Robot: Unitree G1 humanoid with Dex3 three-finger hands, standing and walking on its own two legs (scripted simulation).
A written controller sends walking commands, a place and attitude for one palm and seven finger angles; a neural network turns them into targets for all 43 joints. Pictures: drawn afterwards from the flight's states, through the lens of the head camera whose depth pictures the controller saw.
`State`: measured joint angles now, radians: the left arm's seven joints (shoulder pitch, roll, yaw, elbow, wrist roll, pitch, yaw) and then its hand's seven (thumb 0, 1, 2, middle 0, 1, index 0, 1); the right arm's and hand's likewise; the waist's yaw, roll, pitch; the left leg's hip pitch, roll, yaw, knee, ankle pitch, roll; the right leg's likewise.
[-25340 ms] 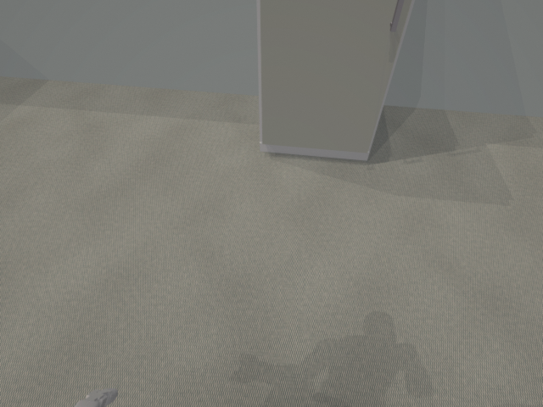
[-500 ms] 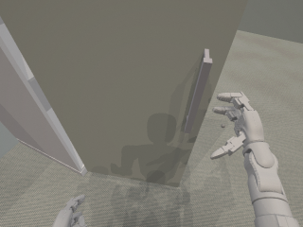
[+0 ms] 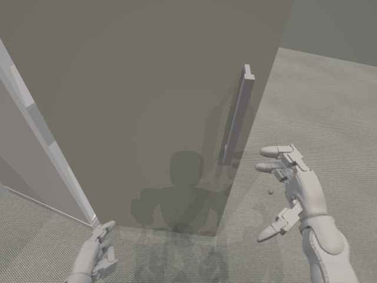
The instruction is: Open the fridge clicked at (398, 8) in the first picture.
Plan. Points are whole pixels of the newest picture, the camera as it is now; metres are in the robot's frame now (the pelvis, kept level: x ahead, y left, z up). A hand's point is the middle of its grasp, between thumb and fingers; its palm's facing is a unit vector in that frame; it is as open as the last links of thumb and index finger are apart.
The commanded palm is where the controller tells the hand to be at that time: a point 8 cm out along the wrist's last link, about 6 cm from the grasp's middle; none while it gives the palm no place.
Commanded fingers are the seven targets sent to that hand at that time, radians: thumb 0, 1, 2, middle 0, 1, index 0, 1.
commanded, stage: slip the hand off the handle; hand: right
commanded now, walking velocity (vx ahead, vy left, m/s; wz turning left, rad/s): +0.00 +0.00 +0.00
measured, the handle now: (235, 121) +0.45 -0.10 +0.12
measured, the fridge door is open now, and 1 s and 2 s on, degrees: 74 74 74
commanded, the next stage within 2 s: draw the hand back to the body in 0.04 s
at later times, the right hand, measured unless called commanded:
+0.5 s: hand (294, 192) +0.25 -0.17 +0.14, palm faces +0.16 +0.99 -0.01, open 14.7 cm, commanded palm +0.21 -0.22 +0.14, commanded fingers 0.00 0.55 -0.20 0.25 1.15 0.25 1.15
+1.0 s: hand (350, 208) +0.22 -0.25 +0.15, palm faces +0.37 +0.88 -0.29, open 12.4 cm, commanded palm +0.17 -0.28 +0.17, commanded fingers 0.00 -0.28 -0.60 0.22 0.66 0.22 0.66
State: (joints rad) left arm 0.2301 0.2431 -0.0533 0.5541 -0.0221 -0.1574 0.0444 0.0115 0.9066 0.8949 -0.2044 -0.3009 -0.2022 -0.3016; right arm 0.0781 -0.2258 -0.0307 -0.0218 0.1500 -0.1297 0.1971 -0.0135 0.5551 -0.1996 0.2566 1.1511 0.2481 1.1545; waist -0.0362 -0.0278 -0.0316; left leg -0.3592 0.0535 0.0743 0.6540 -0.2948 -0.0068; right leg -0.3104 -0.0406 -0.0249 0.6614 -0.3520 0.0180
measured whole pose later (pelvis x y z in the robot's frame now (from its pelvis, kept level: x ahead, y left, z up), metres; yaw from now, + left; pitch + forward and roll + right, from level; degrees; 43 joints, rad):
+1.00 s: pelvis +0.01 -0.01 +0.02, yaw +0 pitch -5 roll +0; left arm 0.21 0.22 -0.06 0.65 0.02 -0.16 0.08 0.01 0.91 0.89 -0.21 -0.30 -0.20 -0.30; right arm 0.36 -0.30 -0.20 -0.33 0.06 -0.02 -0.09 -0.01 0.06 -0.44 0.24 0.86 0.23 0.87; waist -0.08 -0.03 0.02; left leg -0.13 0.06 0.08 0.44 -0.22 -0.03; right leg -0.09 -0.03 -0.03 0.46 -0.28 0.00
